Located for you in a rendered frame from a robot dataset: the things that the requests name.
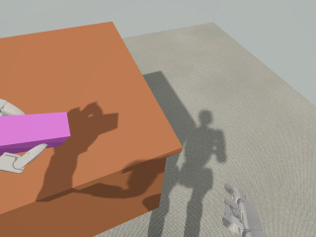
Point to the sponge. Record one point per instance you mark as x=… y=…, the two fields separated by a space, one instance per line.
x=21 y=133

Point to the right robot hand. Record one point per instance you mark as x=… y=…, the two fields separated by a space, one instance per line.
x=244 y=218

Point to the left robot hand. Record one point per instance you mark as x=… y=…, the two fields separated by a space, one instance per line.
x=14 y=163

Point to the table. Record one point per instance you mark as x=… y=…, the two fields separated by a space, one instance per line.
x=111 y=168

